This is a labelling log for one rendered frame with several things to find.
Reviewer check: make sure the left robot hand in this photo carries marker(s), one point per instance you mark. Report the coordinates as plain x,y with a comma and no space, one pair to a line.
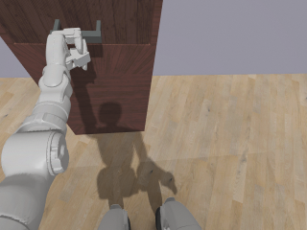
57,51

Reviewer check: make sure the robot left forearm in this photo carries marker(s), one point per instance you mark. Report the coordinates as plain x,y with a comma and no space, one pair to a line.
53,106

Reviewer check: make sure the robot right thigh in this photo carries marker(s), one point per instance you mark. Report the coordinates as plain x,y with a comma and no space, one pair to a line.
175,216

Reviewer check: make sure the left robot upper arm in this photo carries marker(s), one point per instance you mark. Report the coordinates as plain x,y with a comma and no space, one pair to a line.
31,161

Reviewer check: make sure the handle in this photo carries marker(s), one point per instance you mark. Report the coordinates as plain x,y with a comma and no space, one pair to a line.
88,36

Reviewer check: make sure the drawer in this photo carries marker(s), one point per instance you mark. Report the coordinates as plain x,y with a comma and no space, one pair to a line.
122,21

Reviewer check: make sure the cabinet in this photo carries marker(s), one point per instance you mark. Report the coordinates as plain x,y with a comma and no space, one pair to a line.
112,95

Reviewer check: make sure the robot right shin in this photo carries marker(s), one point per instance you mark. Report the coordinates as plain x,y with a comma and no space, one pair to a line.
171,198

